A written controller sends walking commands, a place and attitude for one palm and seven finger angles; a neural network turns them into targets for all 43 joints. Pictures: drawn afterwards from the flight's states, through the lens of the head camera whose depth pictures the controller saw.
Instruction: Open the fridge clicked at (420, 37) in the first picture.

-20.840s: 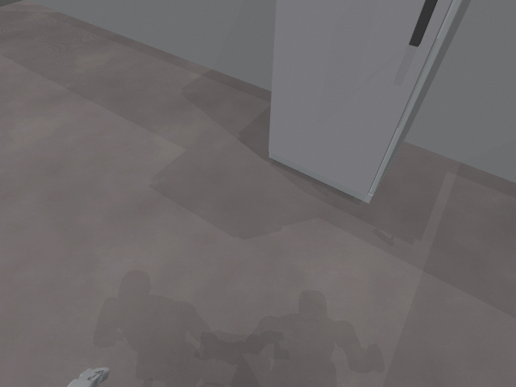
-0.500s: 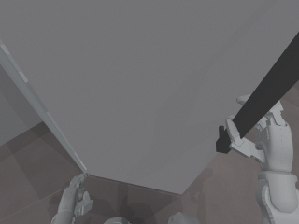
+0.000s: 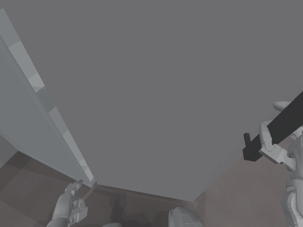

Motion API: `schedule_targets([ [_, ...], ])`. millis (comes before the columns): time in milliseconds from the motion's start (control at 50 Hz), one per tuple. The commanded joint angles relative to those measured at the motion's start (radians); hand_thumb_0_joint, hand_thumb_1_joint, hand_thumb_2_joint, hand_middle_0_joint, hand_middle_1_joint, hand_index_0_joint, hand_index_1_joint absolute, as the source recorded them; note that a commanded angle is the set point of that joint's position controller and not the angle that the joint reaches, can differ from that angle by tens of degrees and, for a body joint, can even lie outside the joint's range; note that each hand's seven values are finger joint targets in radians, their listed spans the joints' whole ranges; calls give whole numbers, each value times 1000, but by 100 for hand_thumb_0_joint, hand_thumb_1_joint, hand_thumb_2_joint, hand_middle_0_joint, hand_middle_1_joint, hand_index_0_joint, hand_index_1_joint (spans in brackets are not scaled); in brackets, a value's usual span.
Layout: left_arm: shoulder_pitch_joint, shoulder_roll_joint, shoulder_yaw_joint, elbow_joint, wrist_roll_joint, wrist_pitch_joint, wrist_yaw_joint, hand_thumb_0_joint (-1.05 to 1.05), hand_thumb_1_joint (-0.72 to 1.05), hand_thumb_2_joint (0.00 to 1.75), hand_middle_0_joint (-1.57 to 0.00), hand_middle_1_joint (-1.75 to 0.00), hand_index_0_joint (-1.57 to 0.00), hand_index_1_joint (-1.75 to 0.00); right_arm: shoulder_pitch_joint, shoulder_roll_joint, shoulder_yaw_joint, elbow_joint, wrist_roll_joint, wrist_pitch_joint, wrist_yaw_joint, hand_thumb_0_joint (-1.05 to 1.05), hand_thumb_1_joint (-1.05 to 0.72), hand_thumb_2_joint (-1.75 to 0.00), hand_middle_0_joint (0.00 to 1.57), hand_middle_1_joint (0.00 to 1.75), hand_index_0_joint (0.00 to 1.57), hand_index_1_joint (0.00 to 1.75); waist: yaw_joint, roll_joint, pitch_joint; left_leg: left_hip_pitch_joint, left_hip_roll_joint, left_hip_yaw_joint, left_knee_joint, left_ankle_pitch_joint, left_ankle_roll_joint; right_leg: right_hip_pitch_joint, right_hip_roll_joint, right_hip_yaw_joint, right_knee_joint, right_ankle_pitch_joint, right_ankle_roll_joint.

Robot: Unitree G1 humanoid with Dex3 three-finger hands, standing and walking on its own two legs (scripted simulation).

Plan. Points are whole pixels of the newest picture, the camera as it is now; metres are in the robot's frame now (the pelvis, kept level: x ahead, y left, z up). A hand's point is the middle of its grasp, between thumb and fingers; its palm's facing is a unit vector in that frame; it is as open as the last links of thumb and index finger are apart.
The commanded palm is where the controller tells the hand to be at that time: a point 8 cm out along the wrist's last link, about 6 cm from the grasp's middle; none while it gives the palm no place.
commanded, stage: stop walking and hold the door back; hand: right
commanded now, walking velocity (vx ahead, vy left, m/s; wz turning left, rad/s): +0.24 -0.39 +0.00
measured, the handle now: out of the picture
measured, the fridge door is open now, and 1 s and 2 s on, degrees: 75 69 71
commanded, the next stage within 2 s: loosen the grip on the handle in 1.88 s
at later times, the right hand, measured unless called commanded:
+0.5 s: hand (266, 130) +0.29 -0.20 +0.18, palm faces +0.40 +0.87 -0.28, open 6.3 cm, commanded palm +0.26 -0.26 +0.16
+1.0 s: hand (263, 115) +0.33 -0.20 +0.18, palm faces +0.28 +0.95 -0.17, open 6.1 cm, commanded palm +0.28 -0.26 +0.16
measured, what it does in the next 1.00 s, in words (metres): walks backwards: right foot, then left foot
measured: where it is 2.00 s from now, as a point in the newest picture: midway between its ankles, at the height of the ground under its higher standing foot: outside the picture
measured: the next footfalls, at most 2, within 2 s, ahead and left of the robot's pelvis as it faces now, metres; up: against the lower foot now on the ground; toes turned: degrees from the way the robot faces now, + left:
right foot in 0.24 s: -0.06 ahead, -0.08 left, +0.00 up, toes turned -10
left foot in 0.46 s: -0.04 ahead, +0.14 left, +0.00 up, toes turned +3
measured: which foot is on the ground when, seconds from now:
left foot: down 0.00-0.26, up 0.28-0.44, down 0.46-1.00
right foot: up 0.00-0.22, down 0.24-0.46, up 0.48-0.92, down 0.94-1.00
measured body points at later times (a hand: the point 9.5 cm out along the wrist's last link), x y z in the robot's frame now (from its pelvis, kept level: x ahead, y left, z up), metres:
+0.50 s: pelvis -0.11 +0.07 -0.01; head -0.09 +0.10 +0.44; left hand +0.05 +0.28 -0.14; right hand +0.26 -0.24 +0.19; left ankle -0.03 +0.15 -0.73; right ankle -0.11 -0.07 -0.71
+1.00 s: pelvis -0.11 +0.02 +0.01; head -0.08 +0.02 +0.46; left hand -0.03 +0.32 -0.09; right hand +0.31 -0.25 +0.19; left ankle -0.04 +0.15 -0.73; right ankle -0.11 -0.09 -0.73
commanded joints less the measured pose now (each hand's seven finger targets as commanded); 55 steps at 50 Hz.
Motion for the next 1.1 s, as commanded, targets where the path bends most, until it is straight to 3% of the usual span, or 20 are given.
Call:
schedule_targets([
  [0,-83,68,-21,-153,9,-42,31,0,90,90,-20,-30,-20,-30,-450,-228,-134,36,-18,-80,-72,0,-90,-90,45,140,45,140,-12,213,-305,119,282,-230,-273,332,118,129,8,10,-227,46,-30],
  [100,-66,108,-29,-147,2,-23,18,0,90,90,-20,-30,-20,-30,-744,-237,-50,219,-30,-102,-78,0,-90,-90,45,140,45,140,-38,213,-323,206,325,-334,-359,125,117,191,36,3,-550,39,-65],
  [180,-28,127,-26,-130,-8,10,-7,0,90,90,-20,-30,-20,-30,-926,-301,-52,385,-22,-120,-64,0,-90,-90,45,140,45,140,-3,99,-365,155,239,-250,-303,-87,41,384,55,-41,-877,120,-108],
  [220,-24,152,-19,-147,-8,12,-12,0,90,90,-20,-30,-20,-30,-1032,-284,-27,454,-18,-140,-52,0,-90,-90,45,140,45,140,7,-113,-318,-29,60,-105,-116,-216,-39,434,-110,164,-979,14,-211],
  [240,-33,164,-19,-145,-14,8,-10,0,90,90,-20,-30,-20,-30,-1084,-263,-3,474,-5,-148,-48,0,-90,-90,45,140,45,140,12,-348,-270,-171,-42,26,96,-185,-61,451,-248,335,-1055,-102,-266],
  [260,-42,143,-22,-126,-22,5,-3,0,90,90,-20,-30,-20,-30,-1179,-338,-33,547,-32,-133,-56,0,-90,-90,45,140,45,140,14,-345,-221,-244,-54,-25,302,-190,-39,402,-324,450,-1062,-23,-302],
  [300,-22,158,-11,-114,-37,4,6,0,90,90,-20,-30,-20,-30,-1242,-367,-52,723,-45,-110,-38,0,-90,-90,45,140,45,140,2,-156,-199,-264,-35,-99,358,-172,-36,367,-295,359,-988,40,-302],
  [380,2,176,-16,-91,-37,6,34,0,90,90,-20,-30,-20,-30,-1328,-370,-39,953,-34,-88,-7,0,-90,-90,45,140,45,140,-32,-118,-262,106,-75,0,9,-89,-41,243,-167,135,-826,59,-191],
  [400,0,175,-17,-86,-34,6,39,0,90,90,-20,-30,-20,-30,-1358,-389,-41,996,-36,-93,-3,0,-90,-90,45,140,45,140,-36,-57,-276,250,-46,-63,-86,-131,-24,134,-122,98,-710,26,-160],
  [440,16,166,3,-91,-30,9,42,0,90,90,-20,-30,-20,-30,-1319,-509,-120,1119,-45,-91,0,0,-90,-90,45,140,45,140,-46,327,-230,311,350,-747,-424,-379,160,-152,50,31,-205,-66,-65],
  [460,25,178,8,-77,-20,-9,38,0,90,90,-20,-30,-20,-30,-1338,-542,-151,1079,-48,-93,-3,0,-90,-90,45,140,45,140,-38,222,-279,276,378,-789,-436,-413,174,-127,27,129,-83,24,-51],
  [520,59,172,-4,-5,-14,-31,22,0,90,90,-20,-30,-20,-30,-1402,-583,-202,1144,-55,-136,13,0,-90,-90,45,140,45,140,4,228,-292,187,252,-488,-355,-367,104,-94,-2,118,-31,181,-40],
  [600,84,190,-4,6,-13,-50,14,0,90,90,-20,-30,-20,-30,-1368,-642,-258,1208,-60,-180,26,0,-90,-90,45,140,45,140,4,203,-329,201,210,-347,-350,-185,82,-39,-2,44,-155,226,-33],
  [860,102,210,17,-71,-15,-48,3,0,90,90,-20,-30,-20,-30,-1120,-594,-280,931,-38,-177,10,0,-90,-90,45,140,45,140,-1,177,-402,204,123,-258,-308,12,79,340,32,-62,-772,313,-43],
  [900,93,219,21,-95,-17,-37,3,0,90,90,-20,-30,-20,-30,-1105,-527,-237,831,-33,-186,23,0,-90,-90,45,140,45,140,6,81,-394,140,60,-227,-227,-10,37,421,-28,9,-902,339,-66],
  [940,50,222,12,-138,-35,-22,-4,0,90,90,-20,-30,-20,-30,-1103,-420,-161,740,-15,-191,39,0,-90,-90,45,140,45,140,-13,-140,-364,35,-91,-110,-34,37,-16,456,-218,219,-944,522,-160],
  [960,24,178,-6,-133,-14,-19,-4,0,90,90,-20,-30,-20,-30,-1093,-385,-121,683,-29,-199,41,0,-90,-90,45,140,45,140,-7,-290,-354,-60,-101,-68,51,-49,-23,487,-275,273,-941,685,-187],
  [980,48,189,1,-113,-3,-21,-2,0,90,90,-20,-30,-20,-30,-1101,-490,-197,701,-47,-196,31,0,-90,-90,45,140,45,140,-4,-284,-333,-88,-93,-89,126,-117,-21,468,-298,284,-926,789,-201],
  [1040,60,196,0,-115,-16,-20,-7,0,90,90,-20,-30,-20,-30,-1082,-405,-124,620,-43,-184,36,0,-90,-90,45,140,45,140,0,-167,-369,-14,-82,-60,-78,3,-14,540,-214,111,-736,997,-141],
  [1080,50,194,-6,-122,-15,-8,-5,0,90,90,-20,-30,-20,-30,-1034,-397,-126,625,-47,-166,31,0,-90,-90,45,140,45,140,6,-133,-412,175,-45,-84,-130,283,3,425,-172,68,-670,916,-95],
])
